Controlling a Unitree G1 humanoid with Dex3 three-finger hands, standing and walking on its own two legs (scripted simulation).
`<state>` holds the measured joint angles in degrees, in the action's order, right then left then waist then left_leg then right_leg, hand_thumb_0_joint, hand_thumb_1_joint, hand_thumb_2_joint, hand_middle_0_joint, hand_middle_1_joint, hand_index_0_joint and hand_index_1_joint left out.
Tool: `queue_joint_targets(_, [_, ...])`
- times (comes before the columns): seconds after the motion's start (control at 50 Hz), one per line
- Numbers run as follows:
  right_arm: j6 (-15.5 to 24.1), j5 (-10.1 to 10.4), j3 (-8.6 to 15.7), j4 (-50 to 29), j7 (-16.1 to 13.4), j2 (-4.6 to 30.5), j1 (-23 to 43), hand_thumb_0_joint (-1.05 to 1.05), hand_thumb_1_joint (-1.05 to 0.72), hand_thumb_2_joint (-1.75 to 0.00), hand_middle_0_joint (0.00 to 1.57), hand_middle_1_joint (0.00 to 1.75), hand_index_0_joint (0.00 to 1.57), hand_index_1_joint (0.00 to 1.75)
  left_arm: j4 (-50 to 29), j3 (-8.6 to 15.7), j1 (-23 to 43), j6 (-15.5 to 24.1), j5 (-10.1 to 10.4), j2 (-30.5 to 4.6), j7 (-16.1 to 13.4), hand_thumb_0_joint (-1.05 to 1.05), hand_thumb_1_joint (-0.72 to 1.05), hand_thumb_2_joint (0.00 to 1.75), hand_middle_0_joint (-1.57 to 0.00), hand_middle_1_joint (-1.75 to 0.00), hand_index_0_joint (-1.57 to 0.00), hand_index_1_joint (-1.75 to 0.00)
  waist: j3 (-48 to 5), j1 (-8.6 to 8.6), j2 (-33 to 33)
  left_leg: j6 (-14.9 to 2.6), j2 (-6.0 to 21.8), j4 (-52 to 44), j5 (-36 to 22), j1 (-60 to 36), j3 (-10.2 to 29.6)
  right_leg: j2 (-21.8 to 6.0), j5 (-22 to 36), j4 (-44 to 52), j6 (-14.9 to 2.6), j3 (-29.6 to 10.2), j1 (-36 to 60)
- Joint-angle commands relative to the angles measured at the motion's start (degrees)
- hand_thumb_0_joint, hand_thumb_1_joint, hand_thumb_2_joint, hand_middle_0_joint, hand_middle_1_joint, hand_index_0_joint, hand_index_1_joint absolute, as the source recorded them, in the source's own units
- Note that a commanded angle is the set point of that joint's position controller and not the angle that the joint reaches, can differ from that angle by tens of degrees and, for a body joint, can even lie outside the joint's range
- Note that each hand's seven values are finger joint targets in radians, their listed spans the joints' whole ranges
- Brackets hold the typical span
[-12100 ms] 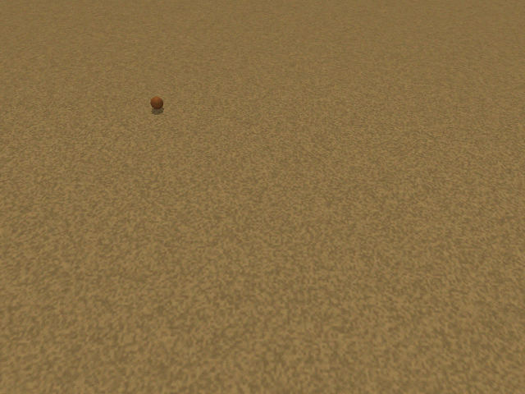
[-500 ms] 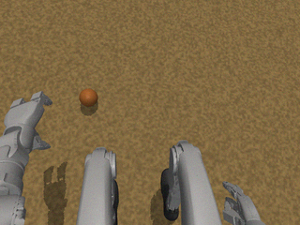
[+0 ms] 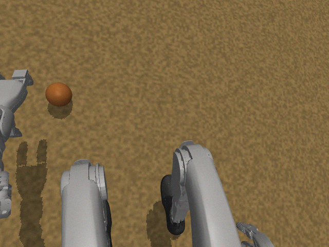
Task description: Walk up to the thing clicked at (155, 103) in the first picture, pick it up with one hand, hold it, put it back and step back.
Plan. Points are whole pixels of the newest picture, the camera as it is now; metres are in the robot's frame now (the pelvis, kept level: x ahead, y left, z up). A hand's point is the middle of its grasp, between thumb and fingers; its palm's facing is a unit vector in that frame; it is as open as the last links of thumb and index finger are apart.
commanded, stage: rise first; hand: left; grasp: from above
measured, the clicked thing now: (59, 94) +0.57 +0.23 -0.34
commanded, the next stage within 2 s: none
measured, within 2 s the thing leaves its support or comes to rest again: neither
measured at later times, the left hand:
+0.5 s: hand (25, 103) +0.49 +0.28 -0.21, palm faces -0.48 -0.04 -0.88, open 13.9 cm
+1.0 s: hand (27, 100) +0.50 +0.28 -0.22, palm faces -0.47 -0.04 -0.88, open 14.0 cm
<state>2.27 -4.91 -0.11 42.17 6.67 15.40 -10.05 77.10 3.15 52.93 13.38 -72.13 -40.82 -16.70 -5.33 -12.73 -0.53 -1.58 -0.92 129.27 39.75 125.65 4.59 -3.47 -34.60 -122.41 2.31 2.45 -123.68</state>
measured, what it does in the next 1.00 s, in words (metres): stands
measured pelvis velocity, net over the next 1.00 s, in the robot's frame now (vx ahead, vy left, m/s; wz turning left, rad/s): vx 0.01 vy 0.00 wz -0.04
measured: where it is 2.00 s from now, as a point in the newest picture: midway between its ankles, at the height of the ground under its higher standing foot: (139, 226)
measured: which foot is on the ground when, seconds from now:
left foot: down 0.00-1.00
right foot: down 0.00-1.00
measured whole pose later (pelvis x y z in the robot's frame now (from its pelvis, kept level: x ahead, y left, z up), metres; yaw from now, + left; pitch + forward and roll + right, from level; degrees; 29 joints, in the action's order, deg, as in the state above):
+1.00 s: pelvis +0.01 +0.00 -0.04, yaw -2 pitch +36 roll -10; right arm 2.0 -7.5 -5.0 39.2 9.4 17.0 -10.6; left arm 85.2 5.1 61.4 13.2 -74.5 -47.9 -20.4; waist -0.7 -16.9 0.6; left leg -1.0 -0.6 136.4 41.4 131.9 6.8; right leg -2.6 -35.0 -128.2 2.4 4.0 -129.7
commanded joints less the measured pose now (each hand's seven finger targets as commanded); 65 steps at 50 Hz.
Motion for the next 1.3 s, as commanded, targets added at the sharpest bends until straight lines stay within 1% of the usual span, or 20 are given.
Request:
queue_joint_targets(0.0, [-0.07,-0.71,4.55,-0.92,-0.31,15.03,-11.30,0.00,-0.90,-0.90,0.20,0.30,0.20,0.30,-6.15,2.63,20.08,1.14,-1.48,-14.98,-3.08,0.00,-0.51,1.00,-0.05,-1.02,-0.07,-1.00,-36.70,-1.08,-17.51,1.61,-0.52,-16.53,-11.48,-32.84,0.54,1.37,7.19,7.70,-4.36,4.37,12.67])
queue_joint_targets(0.02, [-0.15,-0.94,4.26,-1.16,-0.12,14.51,-11.52,0.00,-0.90,-0.90,0.20,0.30,0.20,0.30,-6.46,2.37,20.85,1.34,-1.38,-14.15,-3.38,0.00,-0.51,0.99,-0.06,-1.03,-0.08,-1.01,-36.75,-1.27,-17.89,1.38,-0.75,-16.01,-11.45,-32.27,-0.32,1.63,7.32,7.96,-4.41,4.32,13.57])
queue_joint_targets(0.06, [-0.12,-1.30,4.15,-0.92,0.09,15.00,-12.28,0.00,-0.90,-0.90,0.20,0.30,0.20,0.30,-4.59,3.69,20.87,1.33,-1.89,-15.94,-4.38,0.00,-0.51,0.99,-0.06,-1.02,-0.07,-1.00,-37.46,-1.20,-16.81,1.15,-0.79,-15.20,-11.30,-31.54,-0.57,1.48,7.76,8.05,-4.15,4.30,14.32])
queue_joint_targets(0.08, [-0.03,-1.42,4.13,-1.22,0.09,14.81,-12.09,0.00,-0.90,-0.90,0.20,0.30,0.20,0.30,-7.33,4.06,24.57,1.58,-1.50,-16.90,-4.85,0.00,-0.50,0.98,-0.06,-1.03,-0.08,-1.01,-39.52,-1.42,-17.45,0.89,-0.93,-14.62,-10.66,-31.14,-1.06,1.80,7.55,7.90,-4.27,4.27,14.69])
queue_joint_targets(0.12, [0.20,-1.89,3.75,-0.98,0.37,15.12,-12.77,0.00,-0.90,-0.90,0.20,0.30,0.20,0.30,-3.04,3.57,23.01,1.27,-1.77,-15.31,-5.34,0.00,-0.51,0.98,-0.06,-1.03,-0.08,-1.01,-37.17,-2.70,-17.49,0.97,-0.77,-14.16,-10.75,-30.55,-0.69,1.64,7.62,7.38,-4.05,4.49,13.14])
queue_joint_targets(0.14, [0.24,-1.84,3.70,-0.99,0.35,15.02,-12.40,0.00,-0.90,-0.90,0.20,0.30,0.20,0.30,-5.40,4.19,25.78,1.50,-1.79,-17.28,-5.73,0.00,-0.51,0.98,-0.06,-1.03,-0.08,-1.01,-38.81,-2.19,-17.68,0.63,-0.85,-13.58,-10.47,-29.87,-1.36,1.88,7.84,7.47,-4.11,4.45,14.45])
queue_joint_targets(0.16, [0.22,-2.07,3.27,-0.63,0.32,15.08,-12.97,0.00,-0.91,-0.91,0.20,0.30,0.20,0.30,-0.53,3.79,22.24,0.84,-2.25,-16.12,-5.99,0.00,-0.52,0.99,-0.06,-1.03,-0.08,-1.02,-36.44,-2.45,-16.35,0.61,-0.96,-13.29,-10.41,-28.91,-1.40,1.75,7.86,7.50,-4.04,4.38,13.97])
queue_joint_targets(0.2, [0.28,-2.10,3.26,-0.96,0.40,15.02,-12.55,0.00,-0.91,-0.91,0.20,0.30,0.20,0.30,-2.77,4.11,25.72,0.93,-2.30,-17.81,-6.39,0.00,-0.51,0.98,-0.07,-1.04,-0.09,-1.02,-38.43,-2.43,-17.31,0.27,-1.08,-12.64,-9.73,-27.99,-2.13,2.22,7.67,7.36,-4.19,4.40,15.04])
queue_joint_targets(0.22, [0.37,-2.32,3.07,-0.83,0.43,15.15,-13.06,0.00,-0.91,-0.91,0.20,0.30,0.20,0.30,0.88,4.10,22.95,0.52,-2.51,-17.61,-6.37,0.00,-0.52,0.98,-0.07,-1.04,-0.09,-1.02,-36.87,-2.83,-15.39,0.04,-1.05,-11.95,-9.61,-26.98,-2.28,2.26,7.57,7.48,-4.03,4.56,15.58])
queue_joint_targets(0.26, [0.50,-2.41,2.80,-0.99,0.53,15.10,-12.98,0.00,-0.91,-0.91,0.20,0.30,0.20,0.30,-0.07,4.56,23.91,0.26,-1.92,-18.47,-6.63,0.00,-0.52,0.99,-0.07,-1.04,-0.09,-1.02,-36.77,-2.45,-15.04,-0.23,-1.19,-11.64,-9.35,-24.86,-2.89,2.27,7.73,7.63,-3.88,4.38,16.89])
queue_joint_targets(0.44, [0.02,-2.46,2.29,-1.33,0.92,15.76,-14.58,0.00,-0.91,-0.90,0.20,0.30,0.20,0.30,-3.56,5.29,24.11,-0.31,-0.79,-20.15,-5.55,0.00,-0.50,0.96,-0.06,-1.06,-0.09,-1.03,-39.81,-2.97,-17.09,0.30,-0.47,-10.08,-14.85,-27.39,-1.94,2.55,11.99,5.76,-3.92,4.88,18.07])
queue_joint_targets(0.6, [-0.50,-2.73,1.60,-1.49,1.27,16.31,-15.28,0.00,-0.91,-0.90,0.20,0.30,0.20,0.30,-3.29,4.79,23.05,-0.24,-0.74,-19.50,-5.49,0.00,-0.52,0.98,-0.06,-1.05,-0.08,-1.03,-38.14,-3.56,-19.07,0.69,-0.30,-9.15,-16.59,-27.78,-1.66,2.68,13.08,5.13,-4.02,5.26,16.93])
queue_joint_targets(0.78, [-0.63,-2.60,0.90,-1.93,1.78,16.95,-15.36,0.00,-0.91,-0.91,0.20,0.30,0.20,0.30,-2.36,4.31,24.58,-0.19,-1.14,-20.76,-5.30,0.00,-0.54,1.00,-0.07,-1.04,-0.08,-1.03,-36.75,-4.55,-19.51,0.58,-0.31,-8.80,-14.95,-26.27,-1.32,2.96,12.43,4.43,-4.17,5.74,16.54])
queue_joint_targets(0.8, [-0.66,-2.73,0.72,-1.92,1.80,16.84,-15.31,0.00,-0.91,-0.91,0.20,0.30,0.20,0.30,-1.15,4.01,23.55,-0.40,-1.04,-19.51,-5.32,0.00,-0.55,1.01,-0.06,-1.04,-0.07,-1.03,-35.30,-4.53,-19.50,0.85,-0.26,-9.48,-14.87,-26.67,-0.90,2.87,12.14,4.36,-4.20,5.87,15.16])
queue_joint_targets(0.82, [-0.69,-2.43,0.99,-2.07,1.73,16.79,-14.64,0.00,-0.91,-0.91,0.20,0.30,0.20,0.30,-5.03,4.05,27.53,0.18,-0.88,-20.64,-5.45,0.00,-0.54,1.00,-0.07,-1.04,-0.07,-1.03,-37.46,-4.39,-21.15,0.81,-0.11,-9.31,-14.43,-27.10,-1.00,3.09,11.81,4.10,-4.40,5.98,15.09])
queue_joint_targets(0.86, [-0.72,-2.47,0.79,-2.19,1.66,17.20,-14.42,0.00,-0.91,-0.91,0.20,0.30,0.20,0.30,-1.17,3.98,26.33,-0.08,-1.26,-20.55,-5.54,0.00,-0.53,0.99,-0.06,-1.05,-0.08,-1.03,-35.41,-4.99,-20.27,0.93,-0.09,-9.67,-12.87,-26.73,-0.12,2.88,10.55,3.72,-4.31,6.25,12.59])
queue_joint_targets(0.88, [-0.67,-2.73,0.48,-2.33,1.80,17.08,-14.37,0.00,-0.91,-0.91,0.20,0.30,0.20,0.30,0.66,3.07,25.09,-0.10,-1.04,-18.63,-5.43,0.00,-0.54,1.00,-0.06,-1.04,-0.07,-1.03,-33.27,-5.89,-19.76,0.87,-0.15,-9.22,-12.36,-25.53,-0.15,2.80,10.33,3.91,-4.15,6.34,12.44])
queue_joint_targets(0.92, [-0.70,-2.72,0.16,-2.19,1.72,17.19,-14.32,0.00,-0.91,-0.90,0.20,0.30,0.20,0.30,1.31,3.08,25.79,0.08,-1.86,-19.80,-5.57,0.00,-0.58,1.07,-0.11,-1.00,-0.07,-1.04,-33.61,-5.88,-19.18,0.62,-0.34,-8.94,-11.38,-24.52,-0.29,3.07,9.91,3.83,-4.21,6.43,12.73])
queue_joint_targets(1.08, [-0.27,-2.88,-0.73,-2.65,1.59,17.25,-14.84,0.00,-0.91,-0.90,0.20,0.30,0.20,0.30,1.57,4.05,28.29,0.05,-1.87,-23.07,-5.89,0.00,-0.52,0.99,-0.08,-1.05,-0.09,-1.04,-35.03,-6.16,-18.51,0.01,-0.68,-7.04,-11.22,-21.70,-1.65,3.22,10.16,4.08,-3.90,5.98,15.66])
queue_joint_targets(1.28, [-0.34,-2.86,-1.55,-2.77,1.61,17.66,-14.89,0.00,-0.91,-0.90,0.20,0.30,0.20,0.30,1.32,3.69,29.09,-0.48,-2.00,-23.89,-5.44,0.00,-0.52,0.99,-0.10,-1.04,-0.10,-1.04,-34.56,-6.72,-20.77,0.43,-0.32,-6.78,-12.13,-23.02,-0.84,3.25,10.94,2.94,-4.17,6.59,13.92])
